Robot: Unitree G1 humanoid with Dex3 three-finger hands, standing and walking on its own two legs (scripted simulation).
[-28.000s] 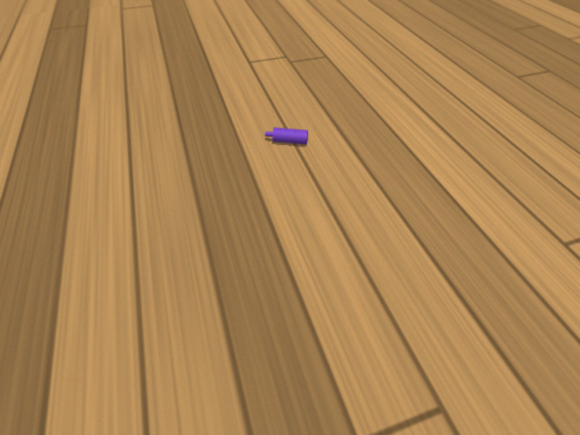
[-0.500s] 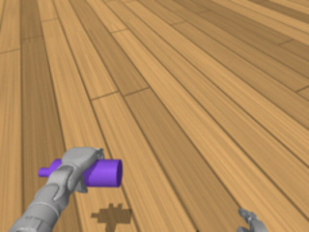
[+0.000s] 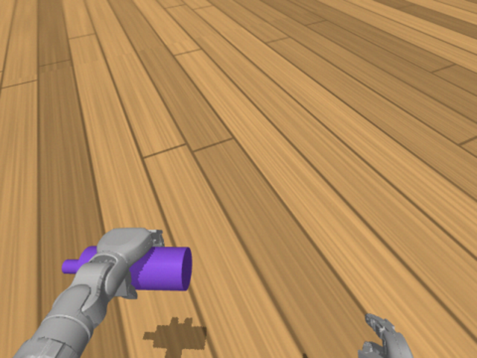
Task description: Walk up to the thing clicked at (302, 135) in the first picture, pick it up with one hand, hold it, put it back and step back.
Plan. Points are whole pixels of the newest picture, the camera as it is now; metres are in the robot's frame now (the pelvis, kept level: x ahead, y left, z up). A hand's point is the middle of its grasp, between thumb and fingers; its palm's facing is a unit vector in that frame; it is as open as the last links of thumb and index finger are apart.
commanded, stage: hold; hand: left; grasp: from above
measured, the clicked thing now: (125, 267) +0.30 +0.24 -0.05
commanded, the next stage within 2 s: crouch in 0.42 s
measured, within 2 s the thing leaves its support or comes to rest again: neither
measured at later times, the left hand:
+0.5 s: hand (131, 266) +0.29 +0.22 -0.03, palm faces -0.46 -0.03 -0.89, open 10.9 cm
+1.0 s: hand (146, 280) +0.31 +0.23 -0.15, palm faces -0.43 +0.05 -0.90, open 10.9 cm
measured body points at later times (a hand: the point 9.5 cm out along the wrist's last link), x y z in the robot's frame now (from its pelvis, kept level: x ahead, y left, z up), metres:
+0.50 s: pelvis +0.00 +0.00 +0.00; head +0.01 -0.02 +0.45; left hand +0.31 +0.22 +0.02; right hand +0.15 -0.25 -0.11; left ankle +0.03 +0.12 -0.74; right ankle +0.02 -0.13 -0.74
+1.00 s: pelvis -0.02 +0.00 -0.06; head +0.06 +0.01 +0.39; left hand +0.33 +0.22 -0.10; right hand +0.10 -0.27 -0.17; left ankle +0.03 +0.12 -0.74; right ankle +0.02 -0.13 -0.74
